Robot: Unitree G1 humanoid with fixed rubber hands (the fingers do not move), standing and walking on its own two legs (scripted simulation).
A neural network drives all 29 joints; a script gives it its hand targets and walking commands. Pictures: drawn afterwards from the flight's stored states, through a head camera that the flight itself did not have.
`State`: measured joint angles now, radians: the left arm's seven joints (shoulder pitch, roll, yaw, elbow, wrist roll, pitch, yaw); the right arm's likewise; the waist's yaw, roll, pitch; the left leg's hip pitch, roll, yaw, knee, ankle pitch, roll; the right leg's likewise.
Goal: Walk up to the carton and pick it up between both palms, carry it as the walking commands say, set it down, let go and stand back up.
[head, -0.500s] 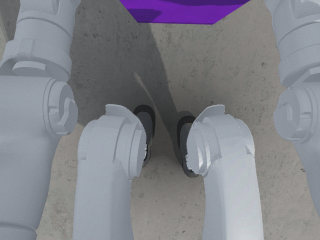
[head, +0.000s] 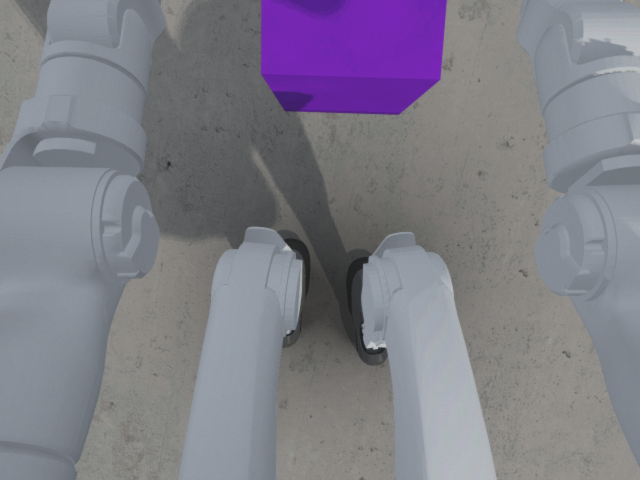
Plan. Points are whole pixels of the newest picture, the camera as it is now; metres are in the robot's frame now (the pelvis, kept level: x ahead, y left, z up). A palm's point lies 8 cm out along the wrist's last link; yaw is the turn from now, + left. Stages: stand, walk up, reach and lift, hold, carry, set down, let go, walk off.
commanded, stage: set down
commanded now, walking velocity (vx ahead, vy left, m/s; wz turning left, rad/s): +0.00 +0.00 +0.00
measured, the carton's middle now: (348, 19) +0.60 -0.01 -0.31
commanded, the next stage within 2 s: let go in 0.84 s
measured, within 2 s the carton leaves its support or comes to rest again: neither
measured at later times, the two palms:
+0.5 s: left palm out of the picture +0.57 +0.19 +0.05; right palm out of the picture +0.56 -0.19 +0.06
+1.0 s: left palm out of the picture +0.56 +0.19 +0.13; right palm out of the picture +0.56 -0.18 +0.13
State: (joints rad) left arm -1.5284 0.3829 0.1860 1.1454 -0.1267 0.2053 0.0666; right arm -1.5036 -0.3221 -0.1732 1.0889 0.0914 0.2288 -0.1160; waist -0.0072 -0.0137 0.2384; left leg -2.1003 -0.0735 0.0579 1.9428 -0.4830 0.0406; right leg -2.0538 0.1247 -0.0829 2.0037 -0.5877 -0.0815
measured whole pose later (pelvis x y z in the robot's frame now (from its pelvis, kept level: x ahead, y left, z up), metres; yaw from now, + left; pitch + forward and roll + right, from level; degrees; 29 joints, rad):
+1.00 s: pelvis +0.07 +0.00 +0.25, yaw +1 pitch +45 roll +0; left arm -1.08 0.22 0.35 0.94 0.09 0.11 -0.01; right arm -1.07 -0.20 -0.34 0.95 -0.09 0.10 0.01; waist -0.02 -0.01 -0.06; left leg -1.43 -0.09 -0.05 0.88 -0.22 0.03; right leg -1.39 0.12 0.02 0.92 -0.30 -0.06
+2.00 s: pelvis +0.12 +0.01 +0.34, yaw +0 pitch -4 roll +0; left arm 0.24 0.21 0.02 0.37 0.00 0.14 -0.08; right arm 0.22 -0.19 -0.05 0.43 -0.01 0.12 0.07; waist 0.01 -0.03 0.16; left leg -0.14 -0.09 -0.05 0.47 -0.24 0.05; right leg -0.08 0.10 0.07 0.45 -0.29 -0.07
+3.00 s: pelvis +0.16 +0.01 +0.34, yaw -1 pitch +0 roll +0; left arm 0.18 0.37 0.02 0.82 0.02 0.00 0.03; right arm 0.10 -0.36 -0.02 0.88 -0.02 0.00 -0.02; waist 0.00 -0.02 0.01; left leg -0.13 -0.09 -0.04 0.39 -0.25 0.06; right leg -0.08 0.09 0.09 0.38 -0.29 -0.07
